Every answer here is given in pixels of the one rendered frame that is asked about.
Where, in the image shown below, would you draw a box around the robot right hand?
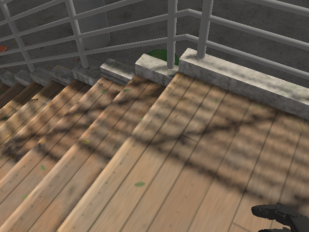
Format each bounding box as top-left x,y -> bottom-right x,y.
251,202 -> 309,232

